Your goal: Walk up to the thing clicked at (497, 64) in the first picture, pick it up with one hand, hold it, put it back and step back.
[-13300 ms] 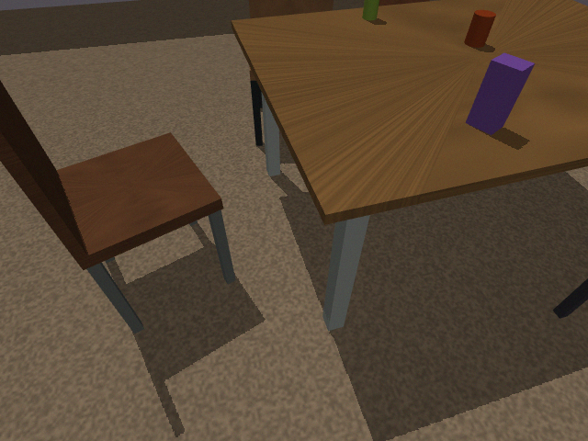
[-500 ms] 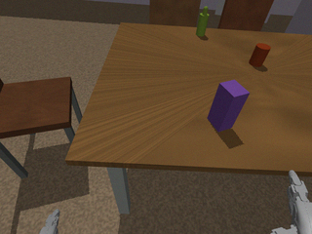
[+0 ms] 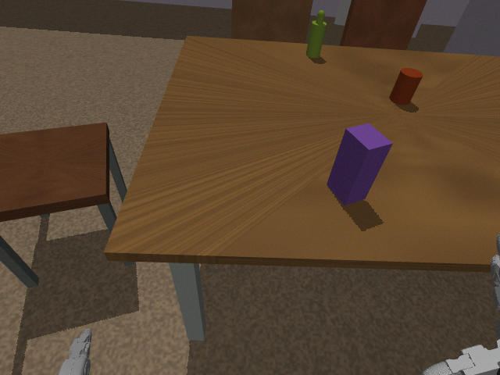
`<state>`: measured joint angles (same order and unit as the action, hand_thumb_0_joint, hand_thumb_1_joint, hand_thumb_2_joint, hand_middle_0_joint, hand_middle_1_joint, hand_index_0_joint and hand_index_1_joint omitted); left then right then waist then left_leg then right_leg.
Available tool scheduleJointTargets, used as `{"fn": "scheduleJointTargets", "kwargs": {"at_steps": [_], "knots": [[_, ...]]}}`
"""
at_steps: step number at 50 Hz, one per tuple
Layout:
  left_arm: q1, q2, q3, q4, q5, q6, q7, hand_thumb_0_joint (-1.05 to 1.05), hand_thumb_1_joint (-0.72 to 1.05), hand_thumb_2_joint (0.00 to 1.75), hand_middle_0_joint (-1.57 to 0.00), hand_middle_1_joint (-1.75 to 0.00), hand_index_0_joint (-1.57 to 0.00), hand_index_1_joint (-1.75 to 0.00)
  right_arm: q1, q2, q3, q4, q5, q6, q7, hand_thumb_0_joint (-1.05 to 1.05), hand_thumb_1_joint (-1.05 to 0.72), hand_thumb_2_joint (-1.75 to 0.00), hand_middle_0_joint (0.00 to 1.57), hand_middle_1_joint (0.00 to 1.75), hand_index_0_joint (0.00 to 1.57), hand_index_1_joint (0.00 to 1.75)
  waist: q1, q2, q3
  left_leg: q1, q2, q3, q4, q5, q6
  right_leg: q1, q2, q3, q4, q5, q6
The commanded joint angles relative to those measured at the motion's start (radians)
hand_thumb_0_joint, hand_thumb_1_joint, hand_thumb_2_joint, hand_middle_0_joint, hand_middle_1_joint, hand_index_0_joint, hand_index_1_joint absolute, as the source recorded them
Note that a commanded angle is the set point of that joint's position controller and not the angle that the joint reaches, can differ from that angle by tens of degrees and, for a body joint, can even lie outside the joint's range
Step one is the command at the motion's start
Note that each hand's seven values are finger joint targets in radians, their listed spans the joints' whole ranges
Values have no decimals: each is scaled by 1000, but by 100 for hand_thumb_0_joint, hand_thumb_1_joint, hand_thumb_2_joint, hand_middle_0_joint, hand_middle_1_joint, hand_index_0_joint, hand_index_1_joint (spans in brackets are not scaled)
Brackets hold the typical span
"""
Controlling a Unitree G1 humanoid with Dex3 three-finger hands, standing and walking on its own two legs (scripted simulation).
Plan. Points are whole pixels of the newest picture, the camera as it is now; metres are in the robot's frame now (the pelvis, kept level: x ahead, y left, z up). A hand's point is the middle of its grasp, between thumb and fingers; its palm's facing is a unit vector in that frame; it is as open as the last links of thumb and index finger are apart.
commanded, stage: rise first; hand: right
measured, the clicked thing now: (356, 166) +0.55 -0.25 +0.03
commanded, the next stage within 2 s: go down in 0.82 s
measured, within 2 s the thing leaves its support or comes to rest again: neither
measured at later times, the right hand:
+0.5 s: hand (475, 304) +0.19 -0.26 +0.13, palm faces +0.36 +0.83 -0.43, open 17.1 cm
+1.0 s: hand (482, 292) +0.20 -0.26 +0.15, palm faces +0.39 +0.83 -0.40, open 16.9 cm
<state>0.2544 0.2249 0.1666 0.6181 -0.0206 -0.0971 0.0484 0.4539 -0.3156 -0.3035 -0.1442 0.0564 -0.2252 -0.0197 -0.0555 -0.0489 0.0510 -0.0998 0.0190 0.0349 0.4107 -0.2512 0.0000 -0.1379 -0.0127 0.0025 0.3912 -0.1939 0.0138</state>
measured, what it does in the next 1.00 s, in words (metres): stands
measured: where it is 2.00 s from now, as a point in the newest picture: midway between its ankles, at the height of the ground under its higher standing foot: outside the picture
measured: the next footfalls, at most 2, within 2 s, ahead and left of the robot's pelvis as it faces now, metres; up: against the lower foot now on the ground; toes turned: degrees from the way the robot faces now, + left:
none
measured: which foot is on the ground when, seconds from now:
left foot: down 0.00-1.00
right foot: down 0.00-1.00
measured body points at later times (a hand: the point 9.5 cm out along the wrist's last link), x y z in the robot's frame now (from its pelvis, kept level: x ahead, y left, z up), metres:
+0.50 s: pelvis +0.00 +0.00 +0.00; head +0.00 +0.02 +0.45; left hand +0.16 +0.26 -0.09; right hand +0.17 -0.31 +0.15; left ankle -0.01 +0.12 -0.74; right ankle +0.02 -0.13 -0.74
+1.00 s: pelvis +0.01 +0.00 +0.00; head +0.00 +0.02 +0.45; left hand +0.17 +0.26 -0.08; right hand +0.17 -0.30 +0.17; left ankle -0.01 +0.12 -0.74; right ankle +0.02 -0.13 -0.74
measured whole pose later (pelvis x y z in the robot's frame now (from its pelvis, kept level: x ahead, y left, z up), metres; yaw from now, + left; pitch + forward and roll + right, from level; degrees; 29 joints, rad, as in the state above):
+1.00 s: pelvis +0.01 +0.00 +0.00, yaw +0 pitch -4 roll +0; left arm 0.27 0.21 0.17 0.57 -0.01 -0.10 0.03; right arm 0.43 -0.31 -0.38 -0.23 0.06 -0.35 0.00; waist -0.05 -0.03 0.03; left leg -0.09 0.02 0.03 0.42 -0.27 0.00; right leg -0.13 -0.01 0.00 0.41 -0.21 0.01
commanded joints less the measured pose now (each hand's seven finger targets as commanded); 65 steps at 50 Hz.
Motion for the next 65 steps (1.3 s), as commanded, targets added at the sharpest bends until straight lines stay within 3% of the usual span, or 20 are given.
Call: {"fn": "scheduleJointTargets", "kwargs": {"at_steps": [1,37,39,40,41,42,43,44,45,46,47,48,49,50,51,52,53,54,59,65], "knots": [[-74,132,42,-124,-3,-53,7,0,-57,6,-6,-6,-5,-7,-60,-191,-120,-216,9,-83,-19,0,47,-5,5,5,5,5,-3,17,-66,-37,-7,24,-79,117,6,32,21,-39,-54,109,-30],[-78,120,44,-146,-8,-51,-5,0,-57,10,-6,-8,-6,-8,-86,-218,-177,-292,15,-134,-9,0,44,-7,6,5,5,5,-11,24,-75,-13,-7,27,-74,168,4,35,25,-39,-48,163,-30],[-86,107,28,-174,-11,-56,-7,0,-49,2,-6,-6,-8,-5,-82,-205,-167,-285,16,-136,-5,0,46,-8,3,6,5,6,-8,39,-56,-20,-11,30,-79,135,4,23,22,-39,-55,133,-33],[-116,58,-9,-174,20,-59,-16,0,-57,9,-7,-7,-6,-8,-112,-104,-128,-344,6,-182,4,0,38,-8,6,5,5,5,17,77,-120,-35,-22,24,-56,150,-11,51,21,-23,-30,129,-28],[-49,169,99,-153,-9,-53,2,0,-50,1,-7,-6,-8,-5,-86,-250,-205,-270,14,-151,-10,0,44,-9,3,6,4,6,-2,0,-90,-12,-2,24,-75,149,4,41,29,-43,-51,140,-30],[-117,139,51,-262,21,-66,-7,0,-57,8,-7,-7,-7,-8,-139,-175,-199,-379,11,-196,1,0,38,-8,6,5,5,5,13,80,-179,-14,-21,23,-51,191,-13,85,21,-21,-26,171,-29],[-41,143,71,-151,-8,-48,-2,0,-49,1,-6,-6,-8,-5,-55,-252,-209,-234,14,-155,-7,0,43,-8,4,6,5,6,-14,-15,-59,-20,0,22,-70,166,3,29,31,-44,-47,155,-31],[-41,90,18,-193,21,-50,-14,0,-57,9,-7,-7,-6,-8,-120,-130,-156,-348,13,-199,8,0,38,-8,6,5,5,5,30,69,-129,-40,-20,21,-49,194,-15,66,24,-25,-24,166,-29],[-67,139,68,-211,-10,-51,-2,0,-50,1,-6,-6,-7,-5,-76,-265,-230,-266,14,-168,-7,0,45,-8,3,6,4,6,-17,-13,-71,-10,1,20,-64,192,1,33,31,-44,-44,178,-30],[-66,101,33,-210,18,-52,-10,0,-57,9,-7,-7,-6,-8,-132,-105,-147,-322,21,-206,9,0,38,-8,6,5,5,5,34,71,-116,-49,-24,22,-46,184,-15,64,22,-24,-25,158,-28],[-62,147,83,-202,-10,-50,-1,0,-50,1,-6,-6,-7,-5,-82,-268,-235,-263,17,-173,-6,0,45,-8,3,6,4,6,-18,-26,-65,-18,2,21,-63,185,1,32,32,-43,-41,172,-29],[-38,86,25,-200,22,-48,-12,0,-57,8,-7,-7,-6,-8,-128,-101,-150,-303,22,-213,12,0,38,-8,6,5,5,5,44,89,-112,-47,-23,22,-47,192,-16,61,23,-23,-18,160,-31],[-49,142,71,-218,-10,-53,-5,0,-50,1,-6,-6,-7,-5,-93,-255,-225,-266,19,-181,0,0,46,-8,3,6,4,6,-18,-4,-65,-18,-1,22,-63,178,1,30,30,-42,-43,166,-29],[-64,94,33,-245,20,-55,-15,0,-57,8,-7,-7,-7,-8,-147,-112,-163,-329,25,-224,12,0,38,-8,6,5,5,5,35,75,-136,-38,-25,22,-37,204,-15,63,19,-23,-17,176,-27],[-60,161,97,-219,-11,-50,-4,0,-50,1,-6,-6,-7,-5,-103,-281,-243,-271,19,-189,-3,0,46,-8,3,6,4,6,-18,-41,-70,-14,0,19,-58,192,4,29,31,-43,-40,179,-26],[-53,71,10,-203,19,-49,-18,0,-53,4,-6,-6,-7,-6,-139,-87,-146,-291,30,-227,15,0,50,-7,3,6,5,6,32,76,-80,-61,-25,22,-45,163,-14,42,21,-24,-23,137,-27],[-87,158,94,-286,15,-65,-7,0,-52,4,-6,-6,-6,-6,-167,-192,-235,-326,29,-247,13,0,55,-8,2,6,4,6,11,51,-149,-33,-22,21,-39,194,-15,65,21,-27,-18,168,-25],[-32,139,94,-180,18,-49,-6,0,-53,5,-6,-6,-6,-6,-127,-142,-198,-205,28,-234,18,0,52,-8,2,6,4,6,37,41,-82,-63,-24,20,-39,164,-11,39,20,-25,-24,134,-25],[-130,190,136,-172,14,-45,14,0,-53,4,-6,-6,-6,-5,-313,-233,-265,-162,69,-214,48,0,57,-8,1,7,3,7,37,24,-81,-86,-17,8,-61,102,-10,19,28,-22,-26,63,-24],[-199,109,7,-109,-7,-52,61,0,-53,3,-6,-5,-6,-4,-542,-339,-296,44,142,-144,159,0,60,-8,1,7,3,7,39,17,-118,-87,0,-23,-90,81,-18,2,35,-14,-14,37,-30]]}}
